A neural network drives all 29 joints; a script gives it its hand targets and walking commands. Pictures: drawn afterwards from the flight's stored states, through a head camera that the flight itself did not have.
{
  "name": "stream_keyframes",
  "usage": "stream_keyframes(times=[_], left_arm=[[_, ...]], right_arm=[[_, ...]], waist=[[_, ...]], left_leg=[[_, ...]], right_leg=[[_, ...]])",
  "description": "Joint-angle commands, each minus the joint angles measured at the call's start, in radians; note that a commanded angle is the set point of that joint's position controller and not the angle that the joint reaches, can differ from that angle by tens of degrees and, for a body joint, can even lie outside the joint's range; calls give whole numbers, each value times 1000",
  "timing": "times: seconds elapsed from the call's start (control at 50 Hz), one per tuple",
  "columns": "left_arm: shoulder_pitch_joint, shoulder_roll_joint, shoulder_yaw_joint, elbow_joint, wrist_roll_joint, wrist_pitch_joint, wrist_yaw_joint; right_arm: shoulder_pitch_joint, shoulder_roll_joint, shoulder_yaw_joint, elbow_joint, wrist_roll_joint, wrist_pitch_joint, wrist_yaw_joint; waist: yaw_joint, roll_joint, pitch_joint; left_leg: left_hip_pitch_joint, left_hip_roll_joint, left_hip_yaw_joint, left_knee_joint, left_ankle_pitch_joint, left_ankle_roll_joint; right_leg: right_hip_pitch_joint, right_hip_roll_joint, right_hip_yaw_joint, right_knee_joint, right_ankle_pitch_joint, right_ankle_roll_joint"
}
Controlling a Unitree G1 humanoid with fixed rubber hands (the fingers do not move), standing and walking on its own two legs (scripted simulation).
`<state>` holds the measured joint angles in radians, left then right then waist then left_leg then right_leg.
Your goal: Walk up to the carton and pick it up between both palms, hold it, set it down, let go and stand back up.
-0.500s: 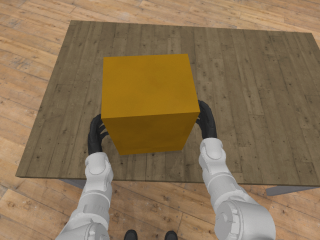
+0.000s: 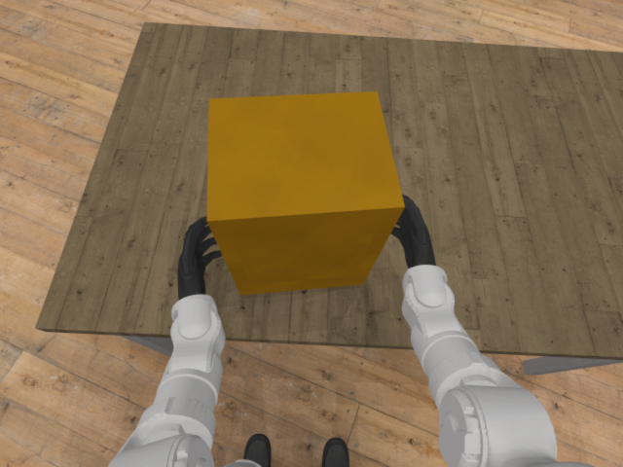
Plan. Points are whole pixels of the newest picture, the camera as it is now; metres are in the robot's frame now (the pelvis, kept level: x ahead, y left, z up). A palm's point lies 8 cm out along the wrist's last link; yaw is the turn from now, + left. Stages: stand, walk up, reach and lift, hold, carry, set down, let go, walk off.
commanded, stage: set down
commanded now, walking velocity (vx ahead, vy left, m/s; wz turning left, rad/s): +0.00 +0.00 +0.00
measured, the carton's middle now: (299, 207) +0.45 +0.05 -0.04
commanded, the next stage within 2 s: none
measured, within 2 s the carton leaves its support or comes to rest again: rests again in 0.04 s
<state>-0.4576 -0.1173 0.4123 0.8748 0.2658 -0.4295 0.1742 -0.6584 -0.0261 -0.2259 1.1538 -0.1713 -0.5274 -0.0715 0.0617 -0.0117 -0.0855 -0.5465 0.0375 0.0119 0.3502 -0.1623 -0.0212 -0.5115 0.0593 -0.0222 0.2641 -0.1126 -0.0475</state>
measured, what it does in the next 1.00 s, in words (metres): shifts its weight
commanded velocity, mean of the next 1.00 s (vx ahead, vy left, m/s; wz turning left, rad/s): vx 0.00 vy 0.00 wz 0.00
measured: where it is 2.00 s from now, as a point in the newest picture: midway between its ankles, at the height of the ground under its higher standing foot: outside the picture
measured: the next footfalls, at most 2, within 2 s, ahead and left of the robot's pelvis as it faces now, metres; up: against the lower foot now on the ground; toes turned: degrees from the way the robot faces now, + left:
none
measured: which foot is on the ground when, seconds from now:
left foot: down 0.00-1.00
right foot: down 0.00-1.00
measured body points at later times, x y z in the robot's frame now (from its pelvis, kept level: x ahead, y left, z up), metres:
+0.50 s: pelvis -0.04 +0.00 -0.01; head +0.00 +0.00 +0.44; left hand +0.31 +0.18 +0.00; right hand +0.37 -0.16 +0.02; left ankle -0.02 +0.13 -0.74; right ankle -0.02 -0.09 -0.74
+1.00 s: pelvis -0.06 +0.00 -0.01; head -0.03 +0.01 +0.44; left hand +0.29 +0.19 +0.00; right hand +0.35 -0.16 +0.02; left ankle -0.02 +0.13 -0.74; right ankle -0.02 -0.09 -0.74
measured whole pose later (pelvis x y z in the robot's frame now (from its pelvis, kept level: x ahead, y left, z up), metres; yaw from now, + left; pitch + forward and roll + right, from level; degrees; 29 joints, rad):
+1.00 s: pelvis -0.06 +0.00 -0.01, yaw +0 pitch +12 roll -1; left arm -0.47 0.00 0.14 0.86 -0.05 -0.12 0.20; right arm -0.61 -0.21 -0.01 1.11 0.24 -0.17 0.05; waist 0.10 -0.03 -0.19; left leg -0.55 0.04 0.01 0.54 -0.20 -0.02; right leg -0.54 0.06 -0.02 0.50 -0.17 -0.05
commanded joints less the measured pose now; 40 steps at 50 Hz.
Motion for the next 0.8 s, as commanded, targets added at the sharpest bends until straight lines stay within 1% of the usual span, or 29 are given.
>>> stream_keyframes(times=[0.0, 0.04, 0.1, 0.18, 0.22, 0.28, 0.3, 0.34, 0.36, 0.38, 0.4, 0.46, 0.48, 0.52, 0.54, 0.56, 0.58, 0.6, 0.62, 0.64, 0.66, 0.68, 0.72, 0.74, 0.76, 0.78], left_arm=[[-311, 128, -198, -173, -136, -15, 31], [-327, 140, -230, -168, -177, -6, 38], [-351, 183, -255, -186, -237, 11, 46], [-376, 227, -262, -192, -287, 54, 50], [-408, 244, -268, -202, -307, 78, 50], [-425, 252, -279, -205, -337, 123, 46], [-415, 250, -284, -220, -344, 136, 44], [-425, 252, -284, -196, -354, 162, 37], [-423, 253, -284, -201, -357, 175, 34], [-418, 254, -287, -211, -360, 186, 33], [-430, 263, -282, -209, -363, 197, 29], [-465, 282, -281, -211, -377, 213, 30], [-484, 286, -290, -226, -385, 217, 33], [-511, 300, -295, -235, -395, 220, 39], [-503, 300, -295, -263, -392, 225, 42], [-514, 305, -295, -264, -391, 227, 43], [-548, 317, -299, -244, -394, 227, 46], [-533, 313, -299, -258, -391, 231, 48], [-543, 312, -303, -257, -392, 233, 51], [-550, 316, -304, -237, -391, 235, 52], [-555, 320, -303, -251, -391, 238, 53], [-541, 317, -301, -254, -388, 244, 53], [-553, 322, -305, -222, -391, 250, 53], [-544, 319, -307, -233, -388, 251, 54], [-504, 313, -300, -243, -377, 257, 52], [-493, 315, -302, -262, -376, 262, 50]], right_arm=[[-406, -235, 178, -50, 271, -3, 21], [-422, -247, 181, -63, 302, 11, 21], [-446, -305, 191, -114, 343, 37, 26], [-467, -359, 221, -173, 388, 89, 37], [-479, -378, 227, -187, 408, 115, 42], [-487, -393, 244, -203, 442, 160, 52], [-477, -401, 250, -210, 454, 173, 58], [-471, -397, 269, -200, 470, 204, 68], [-481, -400, 279, -219, 479, 216, 72], [-468, -403, 286, -225, 484, 228, 76], [-480, -403, 291, -226, 491, 242, 80], [-503, -404, 288, -242, 497, 270, 92], [-506, -408, 279, -246, 495, 280, 96], [-513, -404, 270, -258, 492, 295, 102], [-491, -405, 270, -275, 492, 298, 103], [-493, -409, 256, -270, 487, 299, 103], [-520, -416, 240, -259, 480, 305, 105], [-488, -410, 243, -260, 481, 307, 108], [-492, -410, 236, -256, 478, 311, 109], [-490, -410, 229, -235, 472, 316, 110], [-485, -416, 221, -240, 471, 319, 111], [-469, -413, 225, -241, 472, 321, 111], [-494, -417, 223, -244, 473, 327, 112], [-472, -416, 227, -241, 475, 327, 115], [-438, -412, 236, -248, 481, 324, 116], [-431, -427, 231, -255, 486, 321, 116]], waist=[[88, 65, -860], [83, 47, -845], [79, 16, -868], [91, -34, -850], [91, -45, -821], [92, -71, -755], [90, -72, -743], [93, -92, -680], [99, -97, -666], [95, -99, -654], [102, -104, -634], [108, -105, -608], [103, -93, -604], [105, -83, -599], [105, -75, -607], [103, -64, -600], [101, -55, -586], [104, -51, -588], [100, -50, -578], [98, -48, -553], [98, -43, -562], [98, -54, -558], [100, -60, -538], [100, -55, -531], [109, -56, -532], [104, -53, -539]], left_leg=[[134, -18, 65, 212, 611, -84], [135, -18, 57, 222, 573, -80], [125, -22, 51, 235, 530, -72], [99, -27, 47, 230, 444, -50], [89, -28, 47, 225, 398, -42], [89, -28, 42, 213, 344, -29], [100, -28, 38, 209, 338, -27], [97, -29, 35, 197, 295, -18], [99, -29, 33, 193, 284, -12], [111, -29, 29, 189, 281, -12], [106, -29, 29, 182, 263, -9], [89, -31, 28, 171, 183, 1], [84, -32, 28, 168, 152, 1], [59, -33, 31, 165, 91, 5], [65, -34, 29, 165, 83, 4], [56, -35, 29, 166, 68, 2], [38, -35, 31, 165, 28, 2], [38, -34, 30, 165, 18, 2], [33, -35, 31, 167, 4, 0], [21, -34, 32, 165, -22, 1], [22, -35, 34, 165, -30, -1], [22, -35, 34, 165, -25, -1], [3, -34, 38, 164, -40, 0], [9, -35, 35, 163, -36, -1], [22, -33, 37, 162, -13, -2], [38, -33, 37, 160, 10, -5]], right_leg=[[380, 10, 27, 214, 564, -15], [343, 11, 23, 213, 491, -17], [337, 11, 23, 230, 450, -14], [355, 7, 29, 246, 391, -1], [358, 5, 30, 251, 352, 4], [359, 2, 30, 250, 290, 13], [369, 0, 30, 252, 282, 14], [370, -2, 31, 247, 228, 18], [378, -4, 35, 247, 214, 21], [390, -4, 34, 248, 213, 21], [393, -6, 36, 246, 192, 23], [380, -10, 41, 249, 106, 25], [377, -12, 41, 251, 79, 23], [368, -16, 47, 257, 27, 24], [385, -17, 52, 261, 29, 22], [379, -17, 50, 262, 17, 21], [355, -18, 52, 261, -24, 21], [362, -18, 54, 264, -32, 20], [357, -18, 52, 265, -46, 19], [341, -18, 52, 263, -75, 18], [344, -17, 54, 263, -86, 18], [357, -18, 58, 263, -79, 19], [351, -18, 61, 260, -102, 20], [362, -17, 61, 260, -95, 18], [377, -15, 63, 258, -75, 19], [384, -11, 59, 257, -50, 21]])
